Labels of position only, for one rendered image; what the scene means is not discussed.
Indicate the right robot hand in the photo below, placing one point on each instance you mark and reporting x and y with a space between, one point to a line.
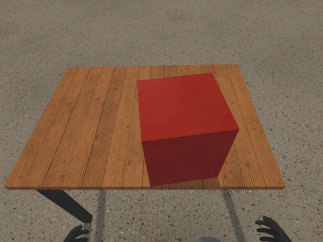
275 230

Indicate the carton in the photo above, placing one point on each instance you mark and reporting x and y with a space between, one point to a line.
187 128

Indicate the left robot hand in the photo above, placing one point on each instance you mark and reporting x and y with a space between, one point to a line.
75 232

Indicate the table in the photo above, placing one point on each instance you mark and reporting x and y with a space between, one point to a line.
89 137

